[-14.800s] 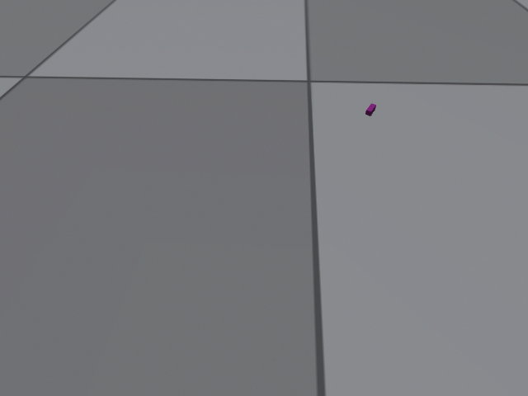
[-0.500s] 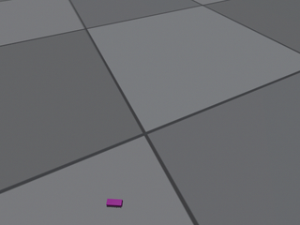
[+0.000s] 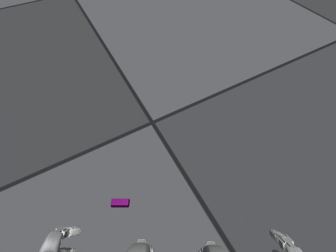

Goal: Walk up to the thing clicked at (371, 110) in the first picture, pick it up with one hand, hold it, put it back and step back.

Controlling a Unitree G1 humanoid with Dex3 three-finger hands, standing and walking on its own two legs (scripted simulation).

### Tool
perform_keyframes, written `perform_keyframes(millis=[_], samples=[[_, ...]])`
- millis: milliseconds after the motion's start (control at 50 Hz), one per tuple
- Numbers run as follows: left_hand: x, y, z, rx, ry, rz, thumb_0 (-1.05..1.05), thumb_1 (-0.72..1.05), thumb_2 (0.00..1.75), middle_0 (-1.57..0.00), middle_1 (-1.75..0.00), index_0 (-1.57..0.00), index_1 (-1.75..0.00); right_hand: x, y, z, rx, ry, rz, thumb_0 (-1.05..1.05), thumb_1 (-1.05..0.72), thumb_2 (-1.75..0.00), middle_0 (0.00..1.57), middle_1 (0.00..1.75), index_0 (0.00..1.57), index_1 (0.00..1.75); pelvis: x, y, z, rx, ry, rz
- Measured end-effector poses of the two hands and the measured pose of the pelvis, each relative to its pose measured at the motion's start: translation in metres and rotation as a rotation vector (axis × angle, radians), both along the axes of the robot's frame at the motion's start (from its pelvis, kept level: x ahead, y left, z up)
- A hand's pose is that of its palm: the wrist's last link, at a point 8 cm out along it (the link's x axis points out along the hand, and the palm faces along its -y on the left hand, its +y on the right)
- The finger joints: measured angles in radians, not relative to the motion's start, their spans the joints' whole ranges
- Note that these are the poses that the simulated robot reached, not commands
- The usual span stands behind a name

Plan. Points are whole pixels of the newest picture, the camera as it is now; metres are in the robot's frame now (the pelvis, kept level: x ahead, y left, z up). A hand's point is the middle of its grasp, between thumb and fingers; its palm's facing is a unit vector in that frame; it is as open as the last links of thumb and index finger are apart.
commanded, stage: rise first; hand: left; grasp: from above
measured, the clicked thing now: (120, 202) +0.41 +0.29 -0.71
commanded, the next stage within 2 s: none
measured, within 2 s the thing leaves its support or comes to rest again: neither
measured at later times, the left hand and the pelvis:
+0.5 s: hand out of the picture +0.13 +0.29 -0.22, palm faces -0.23 -0.82 -0.52, open 12.8 cm; pelvis -0.01 +0.00 -0.09, yaw +0 degrees
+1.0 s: hand (91, 223) +0.26 +0.33 -0.42, palm faces -0.48 -0.35 -0.81, open 12.6 cm; pelvis -0.07 +0.00 -0.29, yaw -3 degrees
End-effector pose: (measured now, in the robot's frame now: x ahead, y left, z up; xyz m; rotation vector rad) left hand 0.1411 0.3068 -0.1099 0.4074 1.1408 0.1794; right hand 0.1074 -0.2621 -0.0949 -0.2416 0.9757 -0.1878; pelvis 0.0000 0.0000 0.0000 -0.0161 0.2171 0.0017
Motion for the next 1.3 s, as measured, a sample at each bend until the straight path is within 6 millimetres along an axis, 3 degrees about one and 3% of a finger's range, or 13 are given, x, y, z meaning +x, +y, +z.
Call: perform_keyframes(millis=[180, 440, 540, 640, 800, 980, 1140, 1300], samples=[[-0.013, 0.005, -0.022, 0.039, -0.014, -0.052, 0.0, -0.31, 0.78, -0.38, -0.77, -0.36, -0.79, 0.033, 0.006, -0.022, -0.025, -0.096, 0.05, 0.01, -0.92, -0.91, 0.21, 0.3, 0.2, 0.3, -0.005, 0.001, -0.032, -0.012, 0.07, 0.006], [-0.012, 0.011, -0.052, 0.106, -0.013, -0.141, 0.0, -0.34, 0.77, -0.39, -0.77, -0.37, -0.79, 0.068, 0.021, -0.054, -0.012, -0.194, 0.129, 0.01, -0.95, -0.92, 0.21, 0.3, 0.2, 0.3, -0.009, 0.002, -0.072, -0.025, 0.164, 0.014], [0.0, 0.019, -0.081, 0.158, -0.018, -0.235, 0.0, -0.33, 0.76, -0.39, -0.78, -0.37, -0.79, 0.07, 0.02, -0.082, -0.015, -0.193, 0.161, 0.01, -0.94, -0.91, 0.21, 0.3, 0.2, 0.3, -0.016, 0.002, -0.099, -0.026, 0.216, 0.015], [0.025, 0.027, -0.124, 0.229, -0.054, -0.383, 0.0, -0.31, 0.76, -0.39, -0.78, -0.37, -0.79, 0.064, 0.012, -0.129, -0.03, -0.158, 0.183, 0.01, -0.93, -0.91, 0.21, 0.3, 0.2, 0.3, -0.027, 0.001, -0.141, -0.026, 0.283, 0.011], [0.078, 0.034, -0.189, 0.379, -0.154, -0.608, 0.0, -0.31, 0.78, -0.37, -0.8, -0.36, -0.81, 0.035, -0.003, -0.224, -0.039, -0.026, 0.177, 0.01, -0.94, -0.91, 0.21, 0.3, 0.2, 0.3, -0.048, -0.001, -0.216, -0.031, 0.36, -0.002], [0.123, 0.038, -0.251, 0.498, -0.194, -0.772, 0.0, -0.31, 0.79, -0.37, -0.8, -0.36, -0.8, -0.03, -0.011, -0.314, -0.022, 0.167, 0.135, 0.01, -0.96, -0.92, 0.21, 0.3, 0.2, 0.3, -0.073, -0.003, -0.286, -0.044, 0.375, -0.023], [0.143, 0.039, -0.29, 0.543, -0.233, -0.894, 0.0, -0.28, 0.79, -0.37, -0.77, -0.36, -0.78, -0.087, -0.014, -0.352, -0.031, 0.315, 0.095, 0.01, -0.94, -0.91, 0.21, 0.3, 0.2, 0.3, -0.085, -0.001, -0.327, -0.061, 0.352, -0.038], [0.16, 0.043, -0.319, 0.6, -0.282, -0.974, 0.0, -0.22, 0.78, -0.36, -0.71, -0.35, -0.72, -0.114, -0.019, -0.369, -0.069, 0.394, 0.09, 0.01, -0.9, -0.9, 0.21, 0.3, 0.2, 0.3, -0.09, 0.002, -0.357, -0.081, 0.328, -0.049]])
